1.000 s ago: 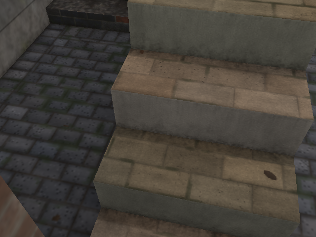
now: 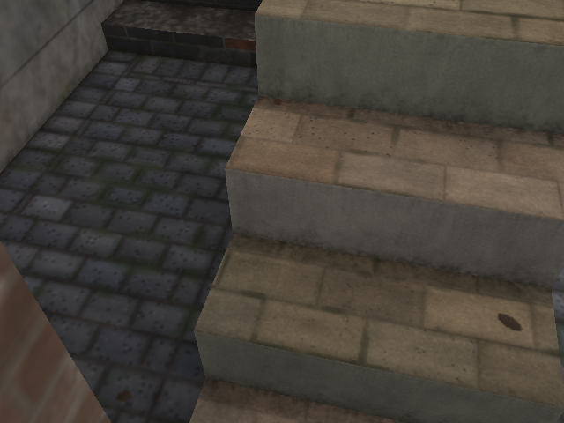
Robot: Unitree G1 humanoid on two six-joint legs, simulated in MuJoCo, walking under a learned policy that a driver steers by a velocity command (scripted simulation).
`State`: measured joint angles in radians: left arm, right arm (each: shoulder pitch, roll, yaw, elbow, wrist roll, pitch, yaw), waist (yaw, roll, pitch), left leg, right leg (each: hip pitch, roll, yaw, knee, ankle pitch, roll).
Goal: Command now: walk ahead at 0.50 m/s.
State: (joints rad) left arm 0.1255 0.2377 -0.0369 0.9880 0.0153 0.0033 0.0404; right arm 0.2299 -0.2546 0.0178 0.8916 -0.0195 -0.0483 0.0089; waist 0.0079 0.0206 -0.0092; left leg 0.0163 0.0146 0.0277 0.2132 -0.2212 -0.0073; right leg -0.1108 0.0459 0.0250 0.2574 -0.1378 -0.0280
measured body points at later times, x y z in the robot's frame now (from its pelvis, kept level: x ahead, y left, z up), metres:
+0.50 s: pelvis +0.00 -0.01 +0.00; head +0.01 -0.01 +0.45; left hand +0.13 +0.23 -0.12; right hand +0.11 -0.26 -0.13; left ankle -0.07 +0.12 -0.75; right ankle +0.00 -0.10 -0.75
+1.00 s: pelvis +0.00 -0.01 +0.00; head +0.01 +0.00 +0.45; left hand +0.13 +0.23 -0.13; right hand +0.11 -0.26 -0.12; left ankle -0.07 +0.12 -0.75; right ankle +0.00 -0.10 -0.75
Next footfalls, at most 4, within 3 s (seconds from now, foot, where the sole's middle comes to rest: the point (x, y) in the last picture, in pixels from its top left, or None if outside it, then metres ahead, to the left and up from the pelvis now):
none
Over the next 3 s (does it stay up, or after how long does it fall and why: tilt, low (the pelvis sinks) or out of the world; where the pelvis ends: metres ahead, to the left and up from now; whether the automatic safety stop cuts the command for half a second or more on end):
stays up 0.01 -0.01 0.00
